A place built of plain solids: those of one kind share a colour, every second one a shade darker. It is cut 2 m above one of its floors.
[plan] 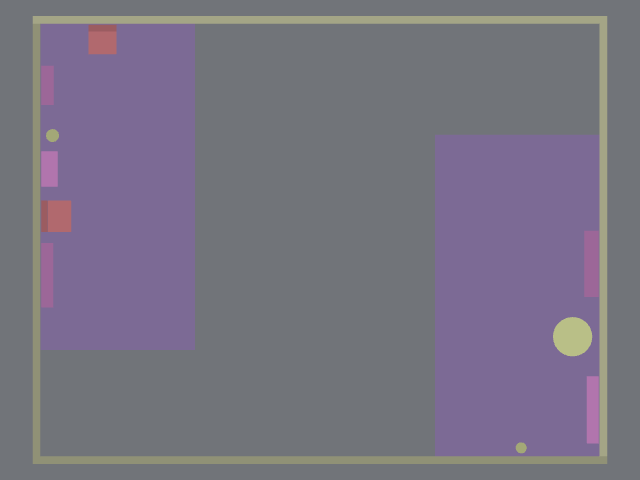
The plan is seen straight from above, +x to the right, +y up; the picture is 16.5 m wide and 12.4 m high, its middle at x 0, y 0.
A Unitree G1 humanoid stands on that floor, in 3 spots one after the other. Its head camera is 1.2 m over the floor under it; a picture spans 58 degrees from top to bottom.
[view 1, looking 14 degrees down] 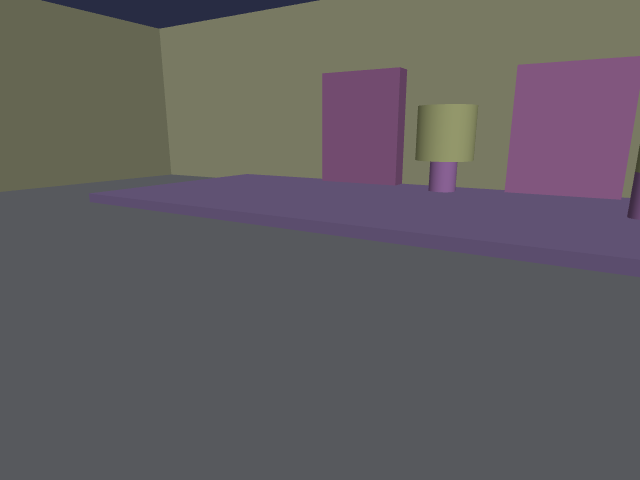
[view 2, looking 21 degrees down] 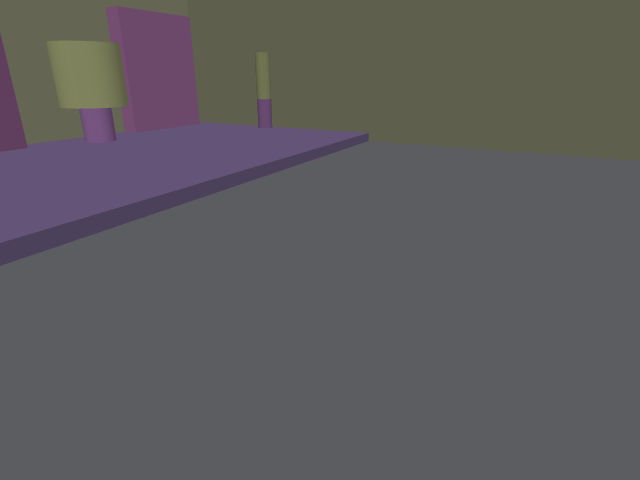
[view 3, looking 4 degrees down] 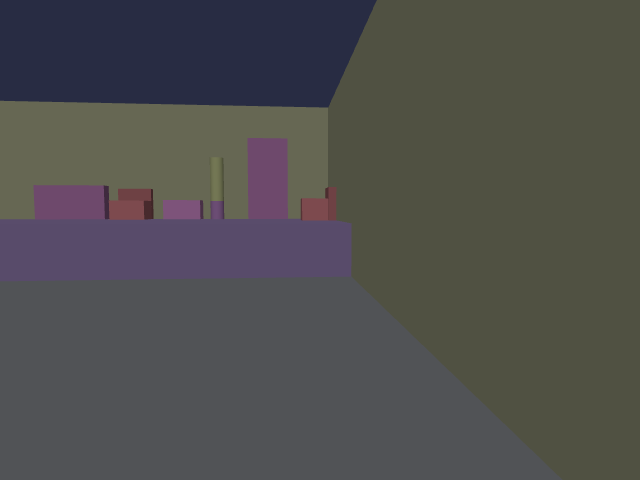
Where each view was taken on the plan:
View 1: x -1.43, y -4.67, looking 31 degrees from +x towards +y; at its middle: ground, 4.96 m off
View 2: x -0.16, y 2.28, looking -62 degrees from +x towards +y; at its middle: ground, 3.35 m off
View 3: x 4.41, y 4.35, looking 175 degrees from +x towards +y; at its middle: floor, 7.69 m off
